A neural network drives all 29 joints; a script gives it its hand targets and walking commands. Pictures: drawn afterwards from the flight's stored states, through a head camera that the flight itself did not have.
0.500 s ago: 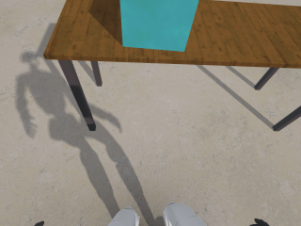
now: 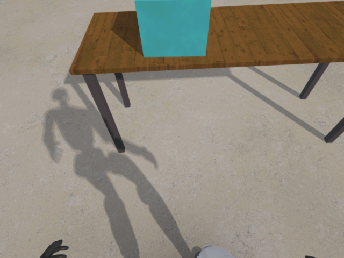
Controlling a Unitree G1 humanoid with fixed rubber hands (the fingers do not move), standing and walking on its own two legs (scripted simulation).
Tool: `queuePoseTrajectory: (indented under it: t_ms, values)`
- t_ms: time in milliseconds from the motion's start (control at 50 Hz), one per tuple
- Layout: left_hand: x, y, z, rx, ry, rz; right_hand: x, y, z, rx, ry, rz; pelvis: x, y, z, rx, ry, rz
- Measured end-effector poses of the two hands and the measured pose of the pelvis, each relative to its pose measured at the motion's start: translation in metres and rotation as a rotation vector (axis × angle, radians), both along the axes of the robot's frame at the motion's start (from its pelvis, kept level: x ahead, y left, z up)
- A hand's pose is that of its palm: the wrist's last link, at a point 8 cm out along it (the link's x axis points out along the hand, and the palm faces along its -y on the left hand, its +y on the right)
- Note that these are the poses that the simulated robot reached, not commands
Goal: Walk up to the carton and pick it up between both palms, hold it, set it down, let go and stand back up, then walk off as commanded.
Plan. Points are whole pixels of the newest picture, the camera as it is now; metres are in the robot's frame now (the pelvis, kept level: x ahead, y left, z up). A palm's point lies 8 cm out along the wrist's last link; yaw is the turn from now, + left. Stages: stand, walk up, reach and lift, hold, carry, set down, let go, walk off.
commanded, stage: walk off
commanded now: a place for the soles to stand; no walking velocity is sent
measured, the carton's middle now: (174, 14) +1.02 +0.00 +0.06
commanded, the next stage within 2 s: stand in 0.84 s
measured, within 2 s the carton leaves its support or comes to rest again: neither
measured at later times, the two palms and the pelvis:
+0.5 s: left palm out of the picture +0.14 +0.30 -0.09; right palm out of the picture +0.10 -0.30 -0.08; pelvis +0.02 +0.00 +0.01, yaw +0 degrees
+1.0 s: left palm (55, 257) +0.15 +0.29 -0.08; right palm out of the picture +0.10 -0.30 -0.08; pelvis +0.02 -0.01 +0.01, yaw +0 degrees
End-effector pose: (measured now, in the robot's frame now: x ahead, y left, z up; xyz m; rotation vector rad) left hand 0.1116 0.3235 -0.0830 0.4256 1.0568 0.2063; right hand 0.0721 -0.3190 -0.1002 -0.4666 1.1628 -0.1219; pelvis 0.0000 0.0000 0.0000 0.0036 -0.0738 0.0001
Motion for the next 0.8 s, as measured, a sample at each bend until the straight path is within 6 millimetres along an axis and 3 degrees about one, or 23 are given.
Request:
queuePoseTrajectory:
  t_ms: [80,200,280,540,800]
  values:
    - [-0.003,-0.002,-0.004,-0.046,-0.011,0.011,-0.015,0.009,0.015,-0.005,0.007,-0.009,-0.001,0.003,0.008,-0.009,0.011,0.009]
    - [-0.006,-0.02,-0.019,-0.091,0.002,-0.009,-0.003,0.011,0.022,-0.001,-0.051,-0.021,0.004,-0.004,0.007,0.002,0.029,-0.007]
    - [0.003,-0.027,-0.015,-0.107,-0.02,-0.027,0.005,0.015,0.021,0.013,-0.074,-0.018,0.008,-0.003,0.008,0.001,0.037,-0.006]
    - [0.037,-0.025,-0.002,-0.095,-0.092,-0.037,0.025,0.02,0.022,0.031,-0.107,-0.013,0.022,-0.002,0.011,-0.001,0.066,-0.005]
    - [0.041,-0.027,0.001,-0.094,-0.106,-0.043,0.027,0.019,0.023,0.03,-0.121,-0.014,0.021,-0.003,0.011,0.001,0.066,-0.006]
